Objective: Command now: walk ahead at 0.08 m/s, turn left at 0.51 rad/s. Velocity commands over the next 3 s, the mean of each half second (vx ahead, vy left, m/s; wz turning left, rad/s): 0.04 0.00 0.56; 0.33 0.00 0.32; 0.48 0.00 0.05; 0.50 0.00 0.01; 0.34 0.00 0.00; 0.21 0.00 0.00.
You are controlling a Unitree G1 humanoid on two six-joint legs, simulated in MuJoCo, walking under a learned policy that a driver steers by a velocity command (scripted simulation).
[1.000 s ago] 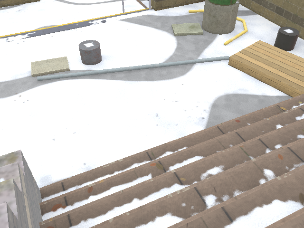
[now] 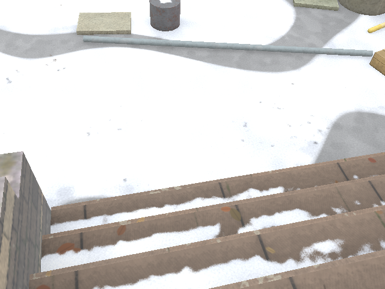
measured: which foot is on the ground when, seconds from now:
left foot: down 0.00-0.72, up 0.74-1.00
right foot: up 0.00-0.70, down 0.72-0.98, up 1.00-1.00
